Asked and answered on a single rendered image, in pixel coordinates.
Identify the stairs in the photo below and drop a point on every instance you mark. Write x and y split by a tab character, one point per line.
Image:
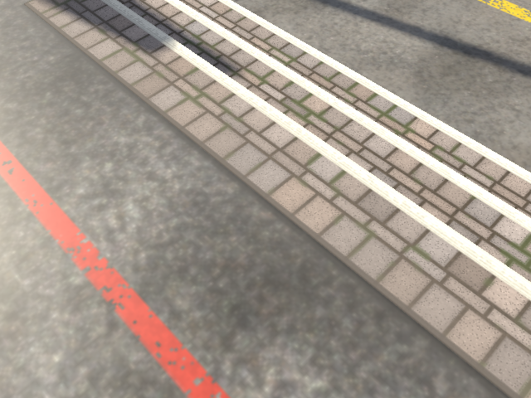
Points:
475	191

